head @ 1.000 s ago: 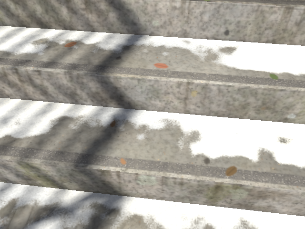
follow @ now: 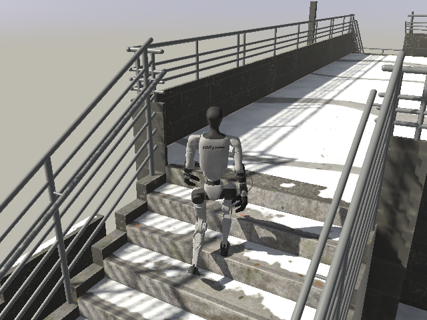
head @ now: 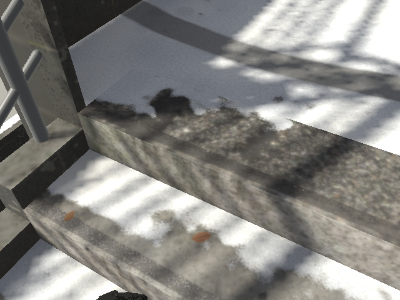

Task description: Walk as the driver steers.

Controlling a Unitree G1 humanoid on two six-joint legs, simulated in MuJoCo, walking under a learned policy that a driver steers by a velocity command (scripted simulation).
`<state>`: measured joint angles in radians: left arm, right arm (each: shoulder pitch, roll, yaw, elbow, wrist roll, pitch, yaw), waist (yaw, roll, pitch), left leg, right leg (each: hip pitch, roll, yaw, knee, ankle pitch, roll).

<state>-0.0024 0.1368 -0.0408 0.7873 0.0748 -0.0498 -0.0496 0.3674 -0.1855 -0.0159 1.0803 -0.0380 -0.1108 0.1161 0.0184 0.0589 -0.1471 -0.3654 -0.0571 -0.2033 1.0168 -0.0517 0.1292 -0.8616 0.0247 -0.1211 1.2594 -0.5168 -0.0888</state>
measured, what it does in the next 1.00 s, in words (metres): climbs, turning right: left foot 0.17 m higher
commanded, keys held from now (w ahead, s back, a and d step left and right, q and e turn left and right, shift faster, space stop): w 0.16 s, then w+e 0.84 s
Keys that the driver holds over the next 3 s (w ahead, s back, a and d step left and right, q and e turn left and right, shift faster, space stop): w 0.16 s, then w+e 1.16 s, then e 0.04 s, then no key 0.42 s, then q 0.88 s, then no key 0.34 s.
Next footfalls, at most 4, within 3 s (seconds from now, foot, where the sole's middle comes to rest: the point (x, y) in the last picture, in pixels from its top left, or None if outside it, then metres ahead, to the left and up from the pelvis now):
0.54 left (167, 257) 0.57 0.15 -0.49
1.14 right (285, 163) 0.77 -0.19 -0.32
1.66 left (246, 94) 1.10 -0.10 -0.32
1.98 right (301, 138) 0.88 -0.25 -0.32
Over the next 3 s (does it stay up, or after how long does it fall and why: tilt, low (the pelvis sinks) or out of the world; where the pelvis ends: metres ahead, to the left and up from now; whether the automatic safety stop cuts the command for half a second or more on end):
stays up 0.92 -0.10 0.45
